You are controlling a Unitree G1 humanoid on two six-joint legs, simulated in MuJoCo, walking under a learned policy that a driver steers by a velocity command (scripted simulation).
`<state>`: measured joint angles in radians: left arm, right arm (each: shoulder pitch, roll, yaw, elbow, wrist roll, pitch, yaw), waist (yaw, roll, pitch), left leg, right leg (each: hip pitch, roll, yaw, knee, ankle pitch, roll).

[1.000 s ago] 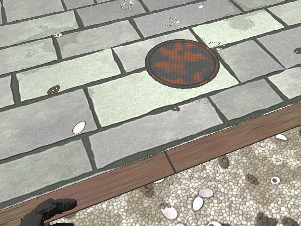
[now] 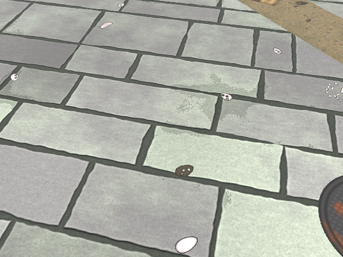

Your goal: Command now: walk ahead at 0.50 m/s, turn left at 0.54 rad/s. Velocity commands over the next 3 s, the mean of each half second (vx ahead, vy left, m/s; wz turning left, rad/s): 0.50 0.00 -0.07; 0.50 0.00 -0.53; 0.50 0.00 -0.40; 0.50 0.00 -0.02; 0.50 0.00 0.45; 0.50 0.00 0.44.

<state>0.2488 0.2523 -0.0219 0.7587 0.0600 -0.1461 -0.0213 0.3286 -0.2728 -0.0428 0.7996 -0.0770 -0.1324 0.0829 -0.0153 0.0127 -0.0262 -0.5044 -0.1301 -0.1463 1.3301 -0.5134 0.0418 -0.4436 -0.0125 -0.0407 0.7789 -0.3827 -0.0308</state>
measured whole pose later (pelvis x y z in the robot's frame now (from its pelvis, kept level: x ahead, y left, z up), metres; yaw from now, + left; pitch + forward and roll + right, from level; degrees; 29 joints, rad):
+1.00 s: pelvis +0.55 -0.03 -0.15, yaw -23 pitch +3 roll +1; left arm 0.07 0.25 0.07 0.67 -0.01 -0.03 -0.03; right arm 0.31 -0.26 -0.06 0.92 0.02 -0.10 -0.01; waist -0.04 0.00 0.03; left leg -0.31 0.08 0.01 1.24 -0.47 -0.04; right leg -0.52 0.06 -0.03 0.67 -0.21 -0.10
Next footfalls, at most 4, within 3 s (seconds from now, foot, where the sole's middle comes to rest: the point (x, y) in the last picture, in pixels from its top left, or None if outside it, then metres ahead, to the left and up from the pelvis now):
0.42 left None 0.40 0.18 -0.90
0.92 right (211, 240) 0.64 -0.15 -0.90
1.40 left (199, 177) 0.97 -0.12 -0.90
1.92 right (266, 160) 1.07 -0.48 -0.90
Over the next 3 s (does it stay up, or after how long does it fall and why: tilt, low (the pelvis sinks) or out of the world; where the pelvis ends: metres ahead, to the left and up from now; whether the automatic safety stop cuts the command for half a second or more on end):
stays up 1.56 -0.52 -0.14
